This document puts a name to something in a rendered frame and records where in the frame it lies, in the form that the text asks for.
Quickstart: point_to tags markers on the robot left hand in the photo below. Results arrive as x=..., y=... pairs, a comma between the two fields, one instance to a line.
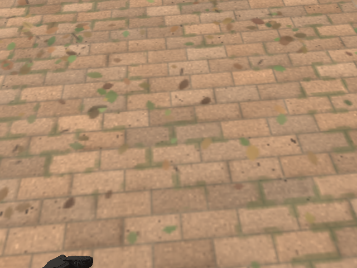
x=70, y=262

